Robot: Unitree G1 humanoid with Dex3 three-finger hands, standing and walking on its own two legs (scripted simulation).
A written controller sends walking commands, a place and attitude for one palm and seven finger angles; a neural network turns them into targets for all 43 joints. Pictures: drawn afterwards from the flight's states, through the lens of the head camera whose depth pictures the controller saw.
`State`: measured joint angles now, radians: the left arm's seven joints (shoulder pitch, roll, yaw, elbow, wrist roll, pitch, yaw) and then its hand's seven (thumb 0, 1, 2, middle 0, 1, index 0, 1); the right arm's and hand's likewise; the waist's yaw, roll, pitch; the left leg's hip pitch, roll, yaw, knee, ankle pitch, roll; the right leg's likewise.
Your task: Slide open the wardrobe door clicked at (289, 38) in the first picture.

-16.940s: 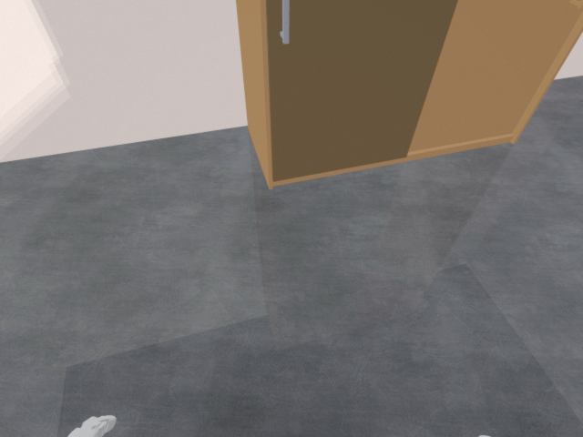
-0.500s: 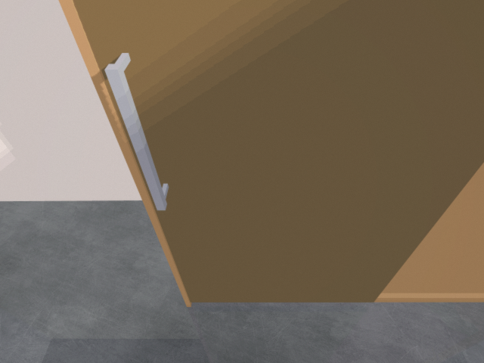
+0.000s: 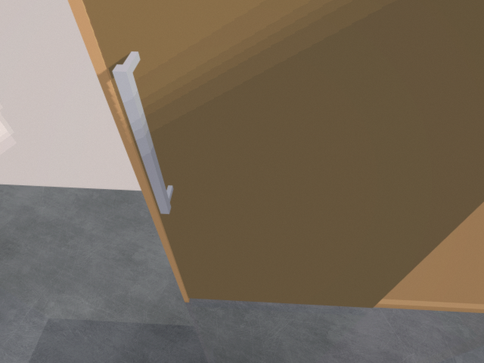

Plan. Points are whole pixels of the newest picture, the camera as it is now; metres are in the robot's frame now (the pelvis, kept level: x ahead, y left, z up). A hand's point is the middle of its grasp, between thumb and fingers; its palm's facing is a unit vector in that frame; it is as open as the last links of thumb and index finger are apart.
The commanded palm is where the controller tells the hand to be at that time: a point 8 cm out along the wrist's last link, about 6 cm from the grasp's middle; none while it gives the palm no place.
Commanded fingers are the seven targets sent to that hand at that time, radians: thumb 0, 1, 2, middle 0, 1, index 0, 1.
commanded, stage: come to a stop and stand still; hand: left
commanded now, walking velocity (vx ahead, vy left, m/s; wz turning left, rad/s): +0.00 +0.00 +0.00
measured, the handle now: (152, 147) +0.43 +0.19 +0.13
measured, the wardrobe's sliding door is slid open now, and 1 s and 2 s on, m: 0.00 0.00 0.00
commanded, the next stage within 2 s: look again from close up in 0.36 s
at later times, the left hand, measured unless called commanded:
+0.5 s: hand out of the picture +0.03 +0.21 -0.16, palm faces +0.01 -0.96 -0.26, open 7.4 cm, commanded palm none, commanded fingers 0.00 0.90 0.90 -0.20 -0.30 -0.20 -0.30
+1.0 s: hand out of the picture +0.02 +0.20 -0.17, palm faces +0.01 -0.97 -0.23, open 7.4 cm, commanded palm none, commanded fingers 0.00 0.90 0.90 -0.20 -0.30 -0.20 -0.30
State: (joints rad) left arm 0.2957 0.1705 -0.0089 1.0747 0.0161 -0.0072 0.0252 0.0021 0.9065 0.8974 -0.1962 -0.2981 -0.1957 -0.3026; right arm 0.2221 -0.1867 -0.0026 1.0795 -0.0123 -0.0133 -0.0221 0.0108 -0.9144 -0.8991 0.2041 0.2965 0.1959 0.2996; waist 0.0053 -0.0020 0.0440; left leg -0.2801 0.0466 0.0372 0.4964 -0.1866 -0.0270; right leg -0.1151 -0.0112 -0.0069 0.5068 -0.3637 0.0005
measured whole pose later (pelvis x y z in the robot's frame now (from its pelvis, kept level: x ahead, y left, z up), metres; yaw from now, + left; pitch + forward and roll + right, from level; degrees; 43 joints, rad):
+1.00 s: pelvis +0.01 +0.00 +0.01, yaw +1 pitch -1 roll +1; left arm 0.25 0.21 -0.01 1.10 0.01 -0.01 0.02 0.00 0.91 0.90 -0.20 -0.30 -0.20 -0.30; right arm 0.19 -0.20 0.01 1.13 -0.01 -0.01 -0.02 0.01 -0.90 -0.90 0.20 0.30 0.20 0.30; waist 0.01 -0.01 0.05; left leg -0.24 0.03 0.03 0.43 -0.17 -0.02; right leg -0.06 -0.02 -0.02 0.42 -0.34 0.01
